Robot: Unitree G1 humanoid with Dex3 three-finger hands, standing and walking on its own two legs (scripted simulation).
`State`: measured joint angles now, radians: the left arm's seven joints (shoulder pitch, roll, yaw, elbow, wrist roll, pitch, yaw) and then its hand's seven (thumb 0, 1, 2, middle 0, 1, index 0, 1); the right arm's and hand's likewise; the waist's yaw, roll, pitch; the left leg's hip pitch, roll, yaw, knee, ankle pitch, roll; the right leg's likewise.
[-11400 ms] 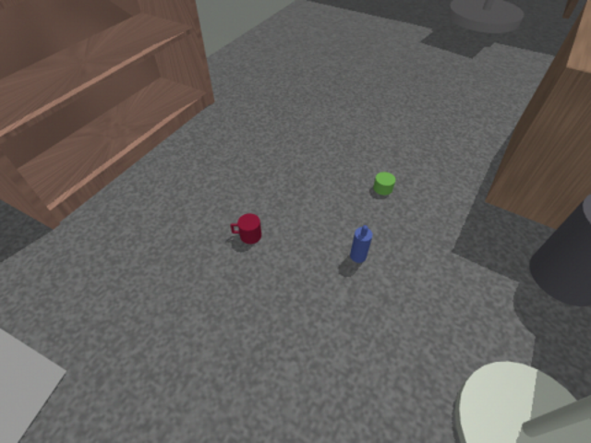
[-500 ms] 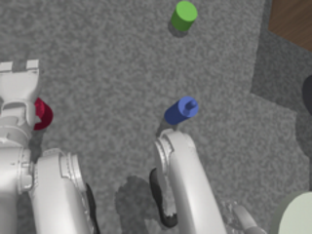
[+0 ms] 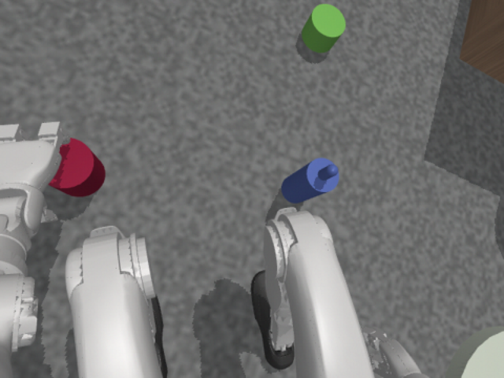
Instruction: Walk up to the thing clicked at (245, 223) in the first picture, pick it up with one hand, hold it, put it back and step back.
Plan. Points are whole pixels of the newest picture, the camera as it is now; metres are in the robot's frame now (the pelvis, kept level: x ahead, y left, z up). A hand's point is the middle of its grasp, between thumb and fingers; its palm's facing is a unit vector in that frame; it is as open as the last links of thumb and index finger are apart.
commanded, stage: rest palm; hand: left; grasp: from above
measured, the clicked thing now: (63, 170) +0.45 +0.30 -0.27
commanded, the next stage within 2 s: close in 1.38 s
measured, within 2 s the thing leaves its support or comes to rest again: neither
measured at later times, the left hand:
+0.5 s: hand (62, 170) +0.44 +0.28 -0.22, palm faces -0.46 -0.10 -0.88, open 14.1 cm
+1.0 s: hand (67, 170) +0.44 +0.28 -0.24, palm faces -0.45 -0.11 -0.89, open 14.0 cm
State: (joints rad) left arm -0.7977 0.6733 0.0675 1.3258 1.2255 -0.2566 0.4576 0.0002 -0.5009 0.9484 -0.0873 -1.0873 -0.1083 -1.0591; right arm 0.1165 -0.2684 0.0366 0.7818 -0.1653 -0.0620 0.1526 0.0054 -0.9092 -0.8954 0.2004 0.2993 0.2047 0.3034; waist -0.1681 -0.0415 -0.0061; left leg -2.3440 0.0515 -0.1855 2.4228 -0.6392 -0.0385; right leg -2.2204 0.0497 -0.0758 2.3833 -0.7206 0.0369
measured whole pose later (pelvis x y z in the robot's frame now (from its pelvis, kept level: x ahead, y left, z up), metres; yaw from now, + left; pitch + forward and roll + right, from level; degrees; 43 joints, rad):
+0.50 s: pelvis +0.00 +0.00 -0.01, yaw -2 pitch +31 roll -8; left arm -0.95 0.76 0.12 1.60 1.24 -0.19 0.55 0.00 -0.51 0.97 -0.08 -1.02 -0.08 -1.01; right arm 0.12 -0.27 0.14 0.78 -0.22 -0.11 0.19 0.00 -0.90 -0.90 0.20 0.30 0.20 0.30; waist -0.27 -0.05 0.06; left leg -2.37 0.06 -0.22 2.47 -0.65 -0.04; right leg -2.25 0.07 -0.10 2.41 -0.71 0.04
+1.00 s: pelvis +0.00 +0.00 -0.02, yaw -4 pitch +29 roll -10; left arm -0.97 0.81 0.11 1.69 1.25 -0.20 0.63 0.00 -0.49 0.98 -0.09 -1.00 -0.09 -1.00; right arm 0.07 -0.30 0.17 0.77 -0.26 -0.21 0.25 0.00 -0.90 -0.90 0.20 0.30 0.20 0.30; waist -0.29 -0.09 0.09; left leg -2.37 0.06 -0.26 2.52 -0.67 -0.05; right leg -2.23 0.08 -0.13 2.42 -0.72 0.05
